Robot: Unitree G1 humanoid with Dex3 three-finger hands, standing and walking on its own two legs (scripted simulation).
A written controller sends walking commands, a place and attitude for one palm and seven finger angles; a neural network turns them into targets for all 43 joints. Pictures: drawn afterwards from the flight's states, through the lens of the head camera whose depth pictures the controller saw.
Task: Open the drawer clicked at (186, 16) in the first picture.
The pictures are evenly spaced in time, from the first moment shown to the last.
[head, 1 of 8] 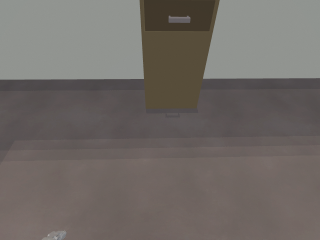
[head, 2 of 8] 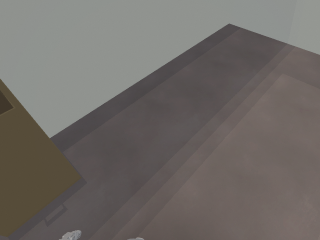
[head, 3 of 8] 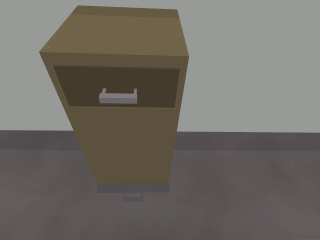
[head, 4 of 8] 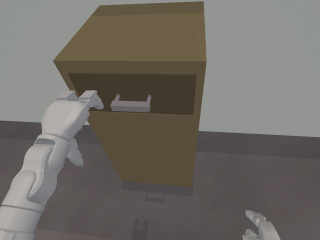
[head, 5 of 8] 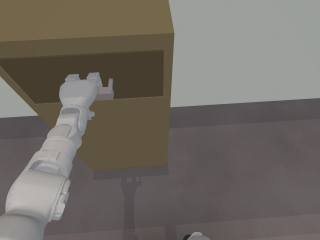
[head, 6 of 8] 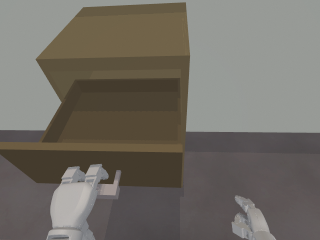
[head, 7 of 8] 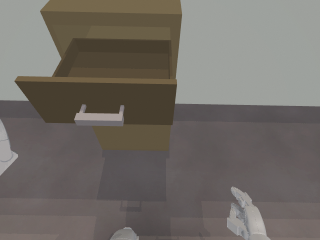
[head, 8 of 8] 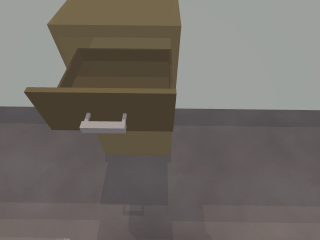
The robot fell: no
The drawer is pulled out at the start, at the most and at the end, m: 0.00 0.29 0.29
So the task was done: yes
